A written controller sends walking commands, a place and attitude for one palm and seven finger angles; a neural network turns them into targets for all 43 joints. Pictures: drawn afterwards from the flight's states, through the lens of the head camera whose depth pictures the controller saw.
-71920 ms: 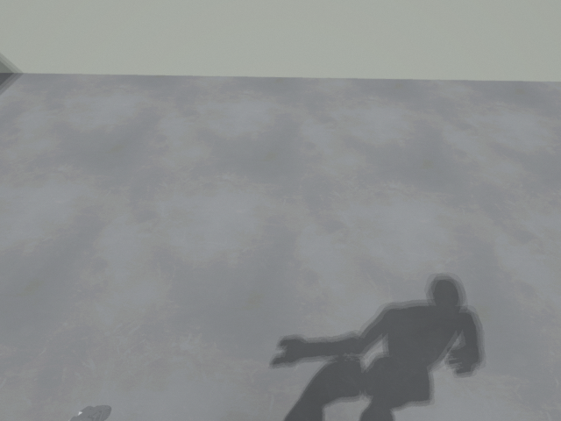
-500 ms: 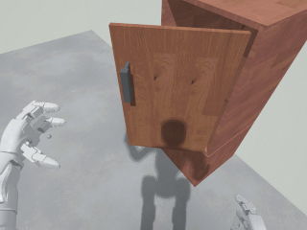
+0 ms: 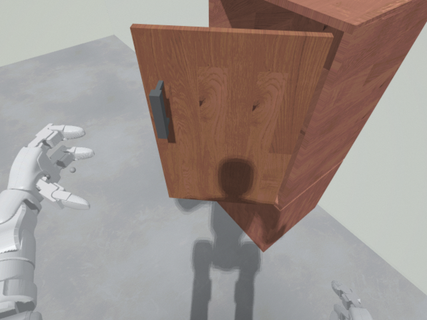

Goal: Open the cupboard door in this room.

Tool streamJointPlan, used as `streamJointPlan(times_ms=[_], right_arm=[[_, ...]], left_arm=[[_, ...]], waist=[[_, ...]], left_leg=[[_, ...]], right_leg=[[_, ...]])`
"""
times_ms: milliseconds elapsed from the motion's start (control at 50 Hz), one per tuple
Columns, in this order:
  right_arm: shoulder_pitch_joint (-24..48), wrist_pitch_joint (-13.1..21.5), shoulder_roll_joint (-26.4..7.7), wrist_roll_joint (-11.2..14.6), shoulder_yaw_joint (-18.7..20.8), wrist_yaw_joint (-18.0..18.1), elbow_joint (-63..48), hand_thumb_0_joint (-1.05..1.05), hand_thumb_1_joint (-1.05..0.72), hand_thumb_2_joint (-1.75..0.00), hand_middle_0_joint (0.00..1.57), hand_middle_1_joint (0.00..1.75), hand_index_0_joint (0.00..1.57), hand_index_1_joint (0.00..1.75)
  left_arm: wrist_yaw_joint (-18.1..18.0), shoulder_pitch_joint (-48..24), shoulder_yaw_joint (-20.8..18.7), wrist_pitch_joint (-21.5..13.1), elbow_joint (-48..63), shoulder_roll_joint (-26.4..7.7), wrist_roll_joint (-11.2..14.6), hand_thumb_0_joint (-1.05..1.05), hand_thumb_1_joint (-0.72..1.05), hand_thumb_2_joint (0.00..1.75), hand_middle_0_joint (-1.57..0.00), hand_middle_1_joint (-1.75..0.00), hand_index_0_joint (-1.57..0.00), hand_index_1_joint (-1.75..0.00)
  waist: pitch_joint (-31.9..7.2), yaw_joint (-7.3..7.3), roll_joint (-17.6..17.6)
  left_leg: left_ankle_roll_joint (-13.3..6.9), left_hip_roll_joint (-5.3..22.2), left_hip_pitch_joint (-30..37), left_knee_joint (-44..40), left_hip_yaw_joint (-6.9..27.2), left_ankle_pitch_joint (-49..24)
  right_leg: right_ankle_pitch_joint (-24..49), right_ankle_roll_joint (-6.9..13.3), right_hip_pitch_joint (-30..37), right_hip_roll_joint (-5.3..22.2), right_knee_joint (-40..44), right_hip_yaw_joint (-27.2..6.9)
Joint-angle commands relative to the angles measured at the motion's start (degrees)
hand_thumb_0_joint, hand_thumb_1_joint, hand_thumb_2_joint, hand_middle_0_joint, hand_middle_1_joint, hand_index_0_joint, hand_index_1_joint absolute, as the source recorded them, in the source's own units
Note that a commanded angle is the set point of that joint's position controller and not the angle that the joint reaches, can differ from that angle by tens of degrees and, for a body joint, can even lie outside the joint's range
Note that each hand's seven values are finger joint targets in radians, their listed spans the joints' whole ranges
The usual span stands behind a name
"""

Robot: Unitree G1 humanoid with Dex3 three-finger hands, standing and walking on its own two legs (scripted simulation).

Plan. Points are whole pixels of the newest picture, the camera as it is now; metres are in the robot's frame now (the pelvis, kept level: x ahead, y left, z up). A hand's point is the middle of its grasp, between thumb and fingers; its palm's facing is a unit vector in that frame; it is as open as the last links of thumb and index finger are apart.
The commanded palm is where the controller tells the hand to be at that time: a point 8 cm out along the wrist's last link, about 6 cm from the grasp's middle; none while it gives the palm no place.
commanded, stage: move the hooked fingers beside the handle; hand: left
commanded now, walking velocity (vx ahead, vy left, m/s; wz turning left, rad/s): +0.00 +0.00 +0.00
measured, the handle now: (161, 110) +0.53 +0.15 +0.10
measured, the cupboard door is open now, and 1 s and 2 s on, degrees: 47 47 47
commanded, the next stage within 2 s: slide the fingers in behind the handle in 1.92 s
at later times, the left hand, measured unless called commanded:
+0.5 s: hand (103, 145) +0.41 +0.24 +0.11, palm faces -0.01 -1.00 -0.01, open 14.0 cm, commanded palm +0.39 +0.29 +0.11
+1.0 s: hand (129, 124) +0.47 +0.21 +0.11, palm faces -0.02 -1.00 +0.00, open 14.0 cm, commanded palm +0.46 +0.26 +0.10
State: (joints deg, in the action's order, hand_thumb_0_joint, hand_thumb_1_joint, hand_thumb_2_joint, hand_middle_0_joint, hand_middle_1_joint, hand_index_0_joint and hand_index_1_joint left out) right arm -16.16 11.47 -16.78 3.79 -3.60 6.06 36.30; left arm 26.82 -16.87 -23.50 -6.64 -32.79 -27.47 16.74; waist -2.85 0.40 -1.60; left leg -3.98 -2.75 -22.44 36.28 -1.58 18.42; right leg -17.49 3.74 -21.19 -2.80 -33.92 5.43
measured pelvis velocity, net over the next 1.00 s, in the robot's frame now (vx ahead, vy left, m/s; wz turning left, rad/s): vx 0.00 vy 0.01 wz -0.02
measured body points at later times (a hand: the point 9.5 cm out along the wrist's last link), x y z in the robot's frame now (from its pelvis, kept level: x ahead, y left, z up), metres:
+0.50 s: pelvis +0.01 +0.01 +0.00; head +0.04 +0.01 +0.45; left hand +0.40 +0.30 +0.11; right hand +0.09 -0.26 -0.11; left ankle +0.00 +0.07 -0.73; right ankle +0.00 -0.08 -0.73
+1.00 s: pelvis +0.00 +0.01 -0.01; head +0.07 +0.02 +0.44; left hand +0.47 +0.26 +0.11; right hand +0.03 -0.26 -0.12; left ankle +0.00 +0.07 -0.73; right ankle +0.00 -0.08 -0.73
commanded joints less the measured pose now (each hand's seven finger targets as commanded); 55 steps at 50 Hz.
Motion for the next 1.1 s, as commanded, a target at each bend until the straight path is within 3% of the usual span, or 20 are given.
streamJointPlan(times_ms=[0, 20, 120, 180, 240, 300, 360, 400, 460, 500, 540, 580, 640, 680, 720, 780, 880, 920, 980, 1080], right_arm=[[0.80, 1.77, -8.48, 0.26, 3.71, 0.70, -6.68, 0.00, -0.90, -0.90, 0.20, 0.30, 0.20, 0.30], [0.93, 1.71, -8.37, 0.29, 3.63, 0.63, -6.70, 0.00, -0.90, -0.90, 0.20, 0.30, 0.20, 0.30], [-0.73, 0.72, -8.54, 0.19, 3.93, 0.10, -6.77, 0.00, -0.90, -0.90, 0.20, 0.30, 0.20, 0.30], [-1.83, -0.17, -8.80, 0.12, 4.15, -0.14, -6.51, 0.00, -0.90, -0.90, 0.20, 0.30, 0.20, 0.30], [-2.24, -0.78, -8.55, 0.06, 4.42, -0.43, -6.90, 0.00, -0.90, -0.90, 0.20, 0.30, 0.20, 0.30], [-2.85, -1.45, -8.54, 0.07, 4.39, -0.71, -6.92, 0.00, -0.90, -0.90, 0.20, 0.30, 0.20, 0.30], [-3.77, -2.35, -8.91, 0.04, 4.55, -0.61, -6.34, 0.00, -0.90, -0.90, 0.20, 0.30, 0.20, 0.30], [-4.00, -2.76, -8.78, 0.13, 4.53, -0.69, -6.32, 0.00, -0.90, -0.90, 0.20, 0.30, 0.20, 0.30], [-4.89, -3.53, -8.85, -0.16, 4.65, -0.68, -5.66, 0.00, -0.90, -0.90, 0.20, 0.30, 0.20, 0.30], [-5.36, -3.62, -8.75, -0.30, 4.76, -0.97, -5.25, 0.00, -0.90, -0.90, 0.20, 0.30, 0.20, 0.30], [-5.72, -3.95, -8.78, -0.37, 4.83, -1.17, -4.64, 0.00, -0.90, -0.90, 0.20, 0.30, 0.20, 0.30], [-6.48, -4.75, -9.11, -0.45, 4.93, -1.36, -4.23, 0.00, -0.90, -0.90, 0.20, 0.30, 0.20, 0.30], [-6.61, -5.60, -9.05, -0.51, 4.72, -1.64, -4.34, 0.00, -0.90, -0.90, 0.20, 0.30, 0.20, 0.30], [-6.95, -6.22, -8.89, -0.55, 4.63, -1.87, -4.23, 0.00, -0.90, -0.90, 0.20, 0.30, 0.20, 0.30], [-7.38, -6.50, -9.00, -0.80, 4.73, -1.99, -4.00, 0.00, -0.90, -0.90, 0.20, 0.30, 0.20, 0.30], [-8.64, -7.15, -9.21, -1.12, 4.89, -2.14, -3.11, 0.00, -0.90, -0.90, 0.20, 0.30, 0.20, 0.30], [-10.02, -8.09, -9.66, -1.26, 4.74, -2.33, -2.14, 0.00, -0.90, -0.90, 0.20, 0.30, 0.20, 0.30], [-10.62, -8.21, -9.59, -1.44, 4.94, -2.51, -1.50, 0.00, -0.90, -0.90, 0.20, 0.30, 0.20, 0.30], [-12.03, -8.94, -10.03, -1.77, 5.02, -2.77, -1.25, 0.00, -0.90, -0.90, 0.20, 0.30, 0.20, 0.30], [-13.76, -10.25, -10.40, -2.07, 4.83, -2.98, -1.30, 0.00, -0.90, -0.90, 0.20, 0.30, 0.20, 0.30]], left_arm=[[0.88, -23.15, -4.26, -4.71, 6.96, -17.65, 1.72, 0.00, -0.50, 0.30, -0.30, -1.20, -0.30, -1.20], [1.08, -25.52, -2.64, -4.89, 6.65, -16.29, 1.61, 0.00, -0.50, 0.30, -0.30, -1.20, -0.30, -1.20], [0.21, -27.70, -2.78, -5.58, 4.55, -17.22, 0.67, 0.00, -0.50, 0.30, -0.30, -1.20, -0.30, -1.20], [-0.61, -28.11, -4.23, -6.21, 1.83, -18.71, 0.37, 0.00, -0.50, 0.30, -0.30, -1.20, -0.30, -1.20], [-1.48, -27.70, -5.15, -7.27, 2.90, -19.25, -0.10, 0.00, -0.50, 0.30, -0.30, -1.20, -0.30, -1.20], [-1.98, -29.91, -1.93, -7.36, 2.66, -15.82, -0.26, 0.00, -0.50, 0.30, -0.30, -1.20, -0.30, -1.20], [-2.63, -31.77, -2.82, -7.22, -0.38, -17.23, -0.47, 0.00, -0.50, 0.30, -0.30, -1.20, -0.30, -1.20], [-2.88, -33.71, -1.56, -7.36, -0.84, -16.05, -1.12, 0.00, -0.50, 0.30, -0.30, -1.20, -0.30, -1.20], [-3.87, -38.01, -0.71, -8.93, -1.28, -16.11, -1.78, 0.00, -0.50, 0.30, -0.30, -1.20, -0.30, -1.20], [-4.53, -40.14, 0.50, -9.90, -0.55, -14.62, -2.18, 0.00, -0.50, 0.30, -0.30, -1.20, -0.30, -1.20], [-5.10, -40.05, 1.35, -10.05, -2.67, -13.05, -2.12, 0.00, -0.50, 0.30, -0.30, -1.20, -0.30, -1.20], [-5.62, -39.74, 0.70, -9.73, -5.59, -13.55, -2.24, 0.00, -0.50, 0.30, -0.30, -1.20, -0.30, -1.20], [-6.86, -40.99, 0.62, -9.43, -8.64, -13.69, -3.20, 0.00, -0.50, 0.30, -0.30, -1.20, -0.30, -1.20], [-7.52, -44.91, 2.84, -10.16, -9.19, -12.14, -3.91, 0.00, -0.50, 0.30, -0.30, -1.20, -0.30, -1.20], [-8.34, -47.34, 2.15, -11.29, -9.60, -12.95, -4.33, 0.00, -0.50, 0.30, -0.30, -1.20, -0.30, -1.20], [-9.09, -50.09, 1.31, -12.92, -11.60, -14.06, -4.83, 0.00, -0.50, 0.30, -0.30, -1.20, -0.30, -1.20], [-9.26, -53.80, 2.42, -13.74, -18.22, -13.81, -5.98, 0.00, -0.50, 0.30, -0.30, -1.20, -0.30, -1.20], [-9.46, -57.33, 3.74, -14.27, -18.38, -12.35, -6.29, 0.00, -0.50, 0.30, -0.30, -1.20, -0.30, -1.20], [-9.96, -56.60, 1.00, -14.55, -20.79, -15.33, -6.33, 0.00, -0.50, 0.30, -0.30, -1.20, -0.30, -1.20], [-10.55, -59.25, 0.09, -14.71, -24.46, -17.85, -7.90, 0.00, -0.50, 0.30, -0.30, -1.20, -0.30, -1.20]], waist=[[-12.84, 1.64, -0.40], [-12.64, 1.94, -2.42], [-16.10, 1.54, -3.02], [-15.85, 1.44, -0.69], [-18.14, 0.71, -4.05], [-17.19, 1.90, -3.01], [-15.79, 2.17, 0.49], [-16.73, 2.63, -2.87], [-17.45, 3.21, -2.42], [-20.32, 3.26, -5.99], [-19.47, 3.51, -4.84], [-19.07, 3.69, -0.56], [-17.21, 3.44, -1.49], [-17.16, 4.50, -1.64], [-19.20, 4.40, -3.88], [-20.90, 5.01, -2.57], [-19.24, 6.32, -1.56], [-20.30, 7.02, -4.26], [-22.58, 6.69, -2.96], [-21.89, 7.49, -1.51]], left_leg=[[1.37, 2.40, 4.80, -3.71, 4.56, -12.14], [1.36, 2.19, 4.86, -3.64, 4.50, -11.34], [1.37, 2.22, 4.99, -3.02, 4.44, -13.75], [1.17, 2.39, 3.75, -2.82, 4.18, -14.77], [1.56, 2.45, 5.43, -2.84, 4.19, -16.81], [1.52, 2.74, 6.38, -2.90, 4.36, -18.11], [1.20, 2.83, 4.01, -2.79, 4.04, -16.55], [1.38, 2.67, 5.57, -2.69, 3.98, -17.08], [1.70, 3.13, 6.84, -2.47, 4.75, -17.26], [2.60, 3.36, 11.14, -2.25, 5.90, -20.45], [3.25, 3.66, 12.07, -2.15, 6.56, -22.05], [2.87, 3.72, 10.23, -2.11, 6.25, -22.42], [3.02, 3.57, 8.11, -2.42, 6.06, -20.36], [2.89, 3.58, 8.26, -2.09, 6.00, -20.16], [3.31, 3.59, 9.44, -1.76, 6.30, -20.02], [3.50, 3.93, 10.26, -1.02, 6.69, -21.59], [2.98, 3.81, 7.11, -0.52, 6.69, -18.16], [3.22, 3.91, 8.68, 0.03, 7.07, -18.20], [3.17, 3.83, 7.70, 0.90, 6.76, -20.65], [2.23, 3.53, 3.45, 1.66, 6.00, -18.86]], right_leg=[[12.51, -1.88, 2.97, 2.71, 4.00, -5.74], [11.76, -1.86, 2.05, 2.88, 4.07, -6.01], [14.29, -1.82, 3.32, 2.87, 3.06, -6.12], [16.02, -1.95, 4.02, 2.78, 2.76, -6.29], [17.10, -1.71, 4.15, 2.67, 2.16, -5.96], [17.73, -1.80, 2.41, 2.33, 2.17, -5.56], [17.45, -1.95, 2.97, 2.51, 2.32, -5.84], [17.35, -1.91, 1.38, 2.33, 2.17, -5.86], [15.29, -1.63, -0.13, 2.17, 1.95, -5.43], [15.49, -1.45, -2.09, 1.90, 1.43, -4.92], [15.05, -1.43, -3.59, 1.81, 1.52, -4.48], [16.19, -1.69, -2.65, 1.67, 1.52, -4.53], [15.04, -1.58, -3.53, 1.89, 1.17, -4.37], [14.81, -1.70, -4.31, 1.83, 0.98, -4.54], [14.00, -1.59, -5.03, 1.87, 0.52, -4.66], [14.51, -1.69, -5.53, 1.62, 0.06, -4.67], [12.87, -1.70, -7.28, 1.52, -0.39, -4.76], [12.07, -1.74, -9.54, 1.44, -0.67, -4.71], [14.23, -1.75, -7.99, 1.18, -1.36, -4.89], [14.70, -2.01, -7.50, 0.94, -1.85, -5.31]])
